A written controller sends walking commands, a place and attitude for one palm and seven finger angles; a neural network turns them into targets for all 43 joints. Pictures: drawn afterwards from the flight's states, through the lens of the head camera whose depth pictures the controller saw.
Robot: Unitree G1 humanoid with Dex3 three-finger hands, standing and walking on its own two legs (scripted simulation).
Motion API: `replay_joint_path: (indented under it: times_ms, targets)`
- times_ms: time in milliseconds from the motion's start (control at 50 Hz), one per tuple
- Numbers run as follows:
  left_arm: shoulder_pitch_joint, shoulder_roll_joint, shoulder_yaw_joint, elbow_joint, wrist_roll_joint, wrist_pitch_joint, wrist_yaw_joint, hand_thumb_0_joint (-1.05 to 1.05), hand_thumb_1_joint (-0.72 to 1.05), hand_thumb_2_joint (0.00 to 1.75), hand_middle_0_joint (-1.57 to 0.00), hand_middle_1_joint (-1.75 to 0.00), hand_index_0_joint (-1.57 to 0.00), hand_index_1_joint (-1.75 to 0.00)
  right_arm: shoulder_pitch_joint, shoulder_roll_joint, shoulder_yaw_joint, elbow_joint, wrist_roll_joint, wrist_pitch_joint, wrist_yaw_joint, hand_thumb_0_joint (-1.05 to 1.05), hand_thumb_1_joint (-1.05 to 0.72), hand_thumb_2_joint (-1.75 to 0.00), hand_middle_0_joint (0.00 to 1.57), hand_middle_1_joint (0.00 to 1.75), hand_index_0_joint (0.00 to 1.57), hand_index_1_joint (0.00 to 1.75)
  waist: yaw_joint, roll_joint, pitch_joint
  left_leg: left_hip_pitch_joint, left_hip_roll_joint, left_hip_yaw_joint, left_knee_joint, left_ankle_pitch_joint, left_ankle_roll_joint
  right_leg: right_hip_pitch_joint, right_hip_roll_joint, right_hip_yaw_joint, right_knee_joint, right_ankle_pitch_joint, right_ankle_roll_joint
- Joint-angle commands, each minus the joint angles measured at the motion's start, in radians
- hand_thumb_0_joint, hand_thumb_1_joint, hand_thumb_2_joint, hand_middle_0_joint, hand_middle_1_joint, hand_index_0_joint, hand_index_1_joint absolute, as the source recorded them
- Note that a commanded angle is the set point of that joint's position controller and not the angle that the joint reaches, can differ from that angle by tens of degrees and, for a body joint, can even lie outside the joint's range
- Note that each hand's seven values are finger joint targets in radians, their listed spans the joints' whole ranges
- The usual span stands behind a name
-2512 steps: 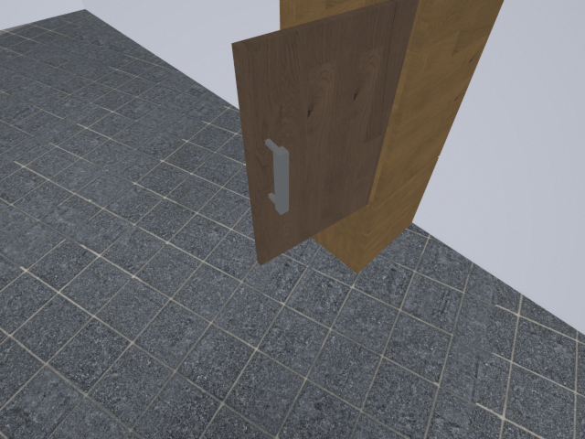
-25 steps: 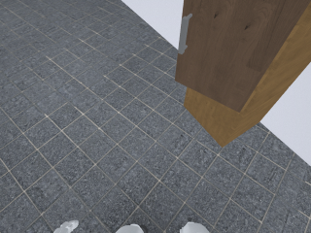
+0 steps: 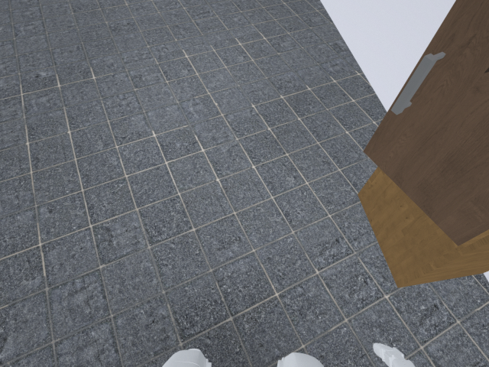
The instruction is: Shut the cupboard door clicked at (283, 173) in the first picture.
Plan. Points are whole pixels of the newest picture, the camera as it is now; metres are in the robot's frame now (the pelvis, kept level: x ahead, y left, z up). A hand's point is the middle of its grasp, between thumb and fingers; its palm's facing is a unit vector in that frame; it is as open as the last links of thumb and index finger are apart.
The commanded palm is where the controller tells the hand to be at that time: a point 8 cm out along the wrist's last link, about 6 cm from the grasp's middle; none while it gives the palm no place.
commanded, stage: walk to a spot facing it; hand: left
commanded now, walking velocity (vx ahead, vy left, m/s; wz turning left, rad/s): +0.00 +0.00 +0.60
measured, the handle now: (417, 84) +0.76 -0.39 +0.00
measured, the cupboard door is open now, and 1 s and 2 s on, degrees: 21 21 21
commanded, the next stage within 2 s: turn to face it in 1.24 s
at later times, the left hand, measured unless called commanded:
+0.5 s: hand out of the picture +0.03 +0.17 -0.15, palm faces +0.31 -0.92 -0.25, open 7.4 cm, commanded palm none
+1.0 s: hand out of the picture +0.07 +0.21 -0.13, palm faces +0.58 -0.76 -0.29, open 7.3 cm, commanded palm none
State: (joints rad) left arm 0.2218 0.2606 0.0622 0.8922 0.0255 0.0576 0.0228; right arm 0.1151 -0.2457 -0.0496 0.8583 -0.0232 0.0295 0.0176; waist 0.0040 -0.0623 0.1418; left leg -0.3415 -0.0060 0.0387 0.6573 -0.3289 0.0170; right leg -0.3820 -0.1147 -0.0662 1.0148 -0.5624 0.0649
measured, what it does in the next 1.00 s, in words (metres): walks ahead, turning left: right foot, then left foot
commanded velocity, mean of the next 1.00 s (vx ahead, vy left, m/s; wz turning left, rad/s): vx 0.15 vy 0.00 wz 0.60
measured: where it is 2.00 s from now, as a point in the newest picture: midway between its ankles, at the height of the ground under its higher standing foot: (186, 324)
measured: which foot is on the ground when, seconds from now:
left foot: down 0.00-0.24, up 0.26-0.56, down 0.58-0.90, up 0.92-1.00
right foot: up 0.00-0.22, down 0.24-0.56, up 0.58-0.88, down 0.90-1.00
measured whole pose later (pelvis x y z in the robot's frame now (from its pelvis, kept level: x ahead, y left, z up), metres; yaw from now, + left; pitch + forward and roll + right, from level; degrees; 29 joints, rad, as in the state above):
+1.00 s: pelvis +0.11 -0.02 +0.01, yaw +38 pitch +1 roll +1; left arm 0.20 0.21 0.06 0.86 0.03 -0.04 -0.01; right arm 0.29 -0.24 -0.07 1.00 -0.03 0.04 0.02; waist -0.03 0.04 0.07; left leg -0.42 -0.01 -0.04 1.11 -0.46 0.02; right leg -0.30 -0.07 -0.13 0.59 -0.30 -0.01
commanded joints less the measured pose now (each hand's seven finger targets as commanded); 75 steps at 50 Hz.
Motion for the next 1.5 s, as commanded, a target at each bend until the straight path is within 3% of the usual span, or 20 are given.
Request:
replay_joint_path:
  times_ms: [0,180,220,240,320,500,520,560,760,840,880,920,1000,1100,1200,1280,1300,1320,1340,1480]
  targets:
    - [-0.075,0.087,0.029,-0.116,-0.007,-0.033,0.002,0.0,0.9,0.9,-0.2,-0.3,-0.2,-0.3,0.117,-0.196,-0.052,-0.035,-0.006,-0.006,-0.037,0.0,-0.9,-0.9,0.2,0.3,0.2,0.3,-0.059,0.235,-0.203,0.265,0.256,-0.303,-0.225,0.674,0.165,-0.192,0.014,0.074,0.107,0.081,0.008]
    - [0.118,0.094,0.039,-0.076,-0.005,-0.049,-0.005,0.0,0.9,0.9,-0.2,-0.3,-0.2,-0.3,-0.014,-0.172,-0.059,-0.071,0.003,0.012,-0.024,0.0,-0.9,-0.9,0.2,0.3,0.2,0.3,0.047,0.163,-0.185,-0.086,0.118,-0.304,-0.141,0.217,0.073,0.264,0.088,0.022,-0.497,0.337,-0.01]
    - [0.129,0.236,0.059,-0.091,0.015,-0.065,0.008,0.0,0.9,0.9,-0.2,-0.3,-0.2,-0.3,0.028,-0.073,-0.053,-0.096,0.011,0.011,-0.013,0.0,-0.9,-0.9,0.2,0.3,0.2,0.3,0.053,-0.264,-0.177,-0.269,-0.105,-0.093,0.363,-0.306,-0.047,0.285,-0.349,0.491,-0.772,0.354,-0.184]
    - [0.094,0.212,0.051,-0.103,0.006,-0.063,0.013,0.0,0.9,0.9,-0.2,-0.3,-0.2,-0.3,0.043,-0.108,-0.063,-0.086,0.001,0.022,-0.009,0.0,-0.9,-0.9,0.2,0.3,0.2,0.3,0.028,-0.16,-0.179,-0.224,-0.038,-0.146,0.529,-0.29,-0.037,0.189,-0.367,0.444,-0.754,0.339,-0.231]
    - [-0.042,0.119,0.031,-0.13,0.009,-0.062,0.02,0.0,0.9,0.9,-0.2,-0.3,-0.2,-0.3,0.048,-0.068,-0.05,-0.047,0.003,0.033,0.012,0.0,-0.9,-0.9,0.2,0.3,0.2,0.3,-0.037,-0.131,-0.143,-0.182,0.026,-0.071,0.582,-0.135,-0.062,0.136,-0.216,0.124,-0.654,0.546,-0.197]
    - [0.059,0.164,0.064,-0.07,0.001,-0.053,0.01,0.0,0.9,0.9,-0.2,-0.3,-0.2,-0.3,0.073,-0.046,-0.03,-0.04,0.011,0.005,0.01,0.0,-0.9,-0.9,0.2,0.3,0.2,0.3,-0.002,-0.105,-0.215,0.063,0.008,0.049,-0.112,-0.021,-0.039,0.271,-0.237,-0.022,-0.458,0.701,-0.13]
    - [0.054,0.146,0.06,-0.074,-0.009,-0.047,0.005,0.0,0.9,0.9,-0.2,-0.3,-0.2,-0.3,0.124,-0.088,-0.038,-0.025,0.008,-0.003,0.01,0.0,-0.9,-0.9,0.2,0.3,0.2,0.3,-0.032,-0.006,-0.238,0.216,0.033,0.003,-0.238,0.083,-0.022,0.155,-0.206,-0.068,-0.371,0.528,-0.076]
    - [-0.054,0.049,0.028,-0.159,-0.004,-0.042,-0.012,0.0,0.9,0.9,-0.2,-0.3,-0.2,-0.3,0.241,-0.261,-0.079,-0.007,-0.014,-0.004,-0.004,0.0,-0.9,-0.9,0.2,0.3,0.2,0.3,-0.116,0.369,-0.19,0.352,0.41,-0.52,-0.366,0.189,0.2,-0.28,0.002,-0.082,-0.023,-0.117,0.005]
    - [-0.131,0.051,0.025,-0.105,-0.004,-0.069,-0.052,0.0,0.9,0.9,-0.2,-0.3,-0.2,-0.3,0.186,-0.175,-0.048,0.017,-0.009,-0.044,-0.029,0.0,-0.9,-0.9,0.2,0.3,0.2,0.3,-0.055,0.207,-0.12,0.23,0.201,-0.346,-0.363,0.05,0.161,-0.166,0.051,0.009,-0.226,0.183,0.004]
    - [0.043,0.077,0.039,-0.059,-0.004,-0.083,-0.052,0.0,0.9,0.9,-0.2,-0.3,-0.2,-0.3,0.104,-0.169,-0.049,0.008,-0.002,-0.039,-0.024,0.0,-0.9,-0.9,0.2,0.3,0.2,0.3,0.047,0.158,-0.126,-0.044,0.129,-0.317,-0.231,-0.06,0.114,0.251,0.105,-0.023,-0.489,0.31,-0.004]
    - [0.263,0.25,0.079,-0.011,0.015,-0.101,-0.024,0.0,0.9,0.9,-0.2,-0.3,-0.2,-0.3,0.096,-0.045,-0.026,-0.036,0.016,-0.05,-0.016,0.0,-0.9,-0.9,0.2,0.3,0.2,0.3,0.147,-0.322,-0.224,-0.394,-0.087,-0.071,0.317,-0.324,0.006,0.587,-0.333,0.507,-0.809,-0.093,-0.131]
    - [0.157,0.196,0.061,-0.033,0.002,-0.098,-0.01,0.0,0.9,0.9,-0.2,-0.3,-0.2,-0.3,0.071,-0.087,-0.043,-0.033,-0.006,-0.043,-0.005,0.0,-0.9,-0.9,0.2,0.3,0.2,0.3,0.067,-0.2,-0.105,-0.427,0.023,-0.137,0.622,-0.197,0.009,0.328,-0.377,0.606,-0.886,-0.261,-0.199]
    - [0.07,0.069,0.03,-0.031,0.003,-0.126,-0.005,0.0,0.9,0.9,-0.2,-0.3,-0.2,-0.3,0.079,-0.027,-0.03,0.017,-0.004,-0.024,0.025,0.0,-0.9,-0.9,0.2,0.3,0.2,0.3,-0.007,-0.077,-0.084,-0.326,0.088,-0.061,0.56,0.026,-0.025,0.247,-0.237,0.084,-0.797,0.357,-0.149]
    - [0.162,0.072,0.027,0.026,0.003,-0.133,-0.001,0.0,0.9,0.9,-0.2,-0.3,-0.2,-0.3,-0.014,0.011,-0.015,-0.017,-0.002,-0.014,0.041,0.0,-0.9,-0.9,0.2,0.3,0.2,0.3,0.014,-0.084,-0.083,-0.338,0.078,0.025,0.34,0.064,-0.028,0.375,-0.221,-0.102,-0.749,0.719,-0.137]
    - [0.192,0.099,0.032,0.043,0.005,-0.128,0.002,0.0,0.9,0.9,-0.2,-0.3,-0.2,-0.3,-0.107,0.001,-0.004,-0.058,-0.002,-0.022,0.048,0.0,-0.9,-0.9,0.2,0.3,0.2,0.3,0.026,-0.093,-0.076,-0.245,0.057,0.084,0.089,0.045,0.005,0.431,-0.261,-0.155,-0.667,0.909,-0.132]
    - [0.14,0.145,0.05,0.017,-0.006,-0.118,-0.007,0.0,0.9,0.9,-0.2,-0.3,-0.2,-0.3,0.186,-0.122,-0.041,0.0,-0.011,-0.037,0.025,0.0,-0.9,-0.9,0.2,0.3,0.2,0.3,-0.136,0.028,-0.272,0.342,-0.001,0.085,-0.147,0.167,0.061,0.203,-0.217,-0.235,-0.16,0.853,-0.068]
    - [0.149,0.086,0.042,-0.024,-0.021,-0.108,-0.025,0.0,0.9,0.9,-0.2,-0.3,-0.2,-0.3,0.284,-0.276,-0.077,0.015,-0.021,-0.043,0.013,0.0,-0.9,-0.9,0.2,0.3,0.2,0.3,-0.164,0.342,-0.359,0.581,0.325,-0.383,-0.17,0.436,0.197,-0.155,-0.037,-0.209,0.18,0.078,0.001]
    - [0.08,0.079,0.026,-0.078,-0.014,-0.101,-0.019,0.0,0.9,0.9,-0.2,-0.3,-0.2,-0.3,0.34,-0.323,-0.076,0.028,0.002,-0.039,-0.002,0.0,-0.9,-0.9,0.2,0.3,0.2,0.3,-0.176,0.271,-0.404,0.589,0.457,-0.536,-0.247,0.586,0.273,-0.267,0.002,-0.038,0.306,-0.086,-0.013]
    - [0.045,0.07,0.023,-0.091,-0.014,-0.098,-0.005,0.0,0.9,0.9,-0.2,-0.3,-0.2,-0.3,0.288,-0.286,-0.06,0.008,0.003,-0.044,-0.016,0.0,-0.9,-0.9,0.2,0.3,0.2,0.3,-0.138,0.118,-0.352,0.46,0.462,-0.453,-0.253,0.543,0.259,-0.265,-0.01,0.018,0.342,-0.026,-0.023]
    - [0.186,-0.039,-0.012,0.076,-0.004,-0.038,-0.009,0.0,0.9,0.9,-0.2,-0.3,-0.2,-0.3,0.025,-0.082,0.015,0.015,0.0,-0.057,-0.047,0.0,-0.9,-0.9,0.2,0.3,0.2,0.3,0.021,0.164,-0.204,0.091,0.286,-0.069,-0.351,0.381,0.149,0.013,0.002,0.049,-0.06,0.181,-0.029]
